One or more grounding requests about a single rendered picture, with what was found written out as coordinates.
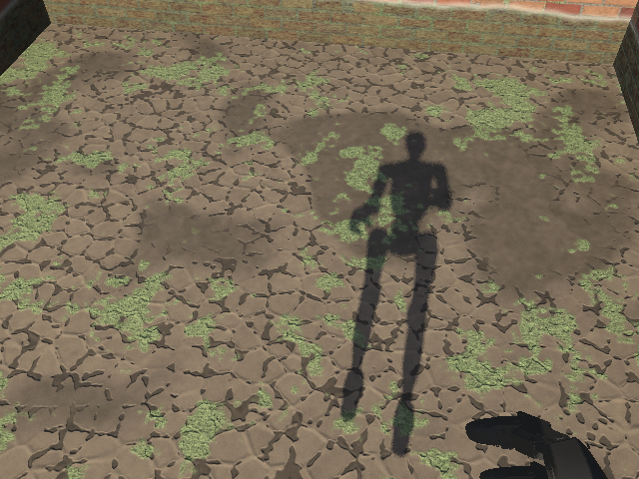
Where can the robot right hand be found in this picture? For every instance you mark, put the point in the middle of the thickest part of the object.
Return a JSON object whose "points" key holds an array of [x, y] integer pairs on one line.
{"points": [[564, 457]]}

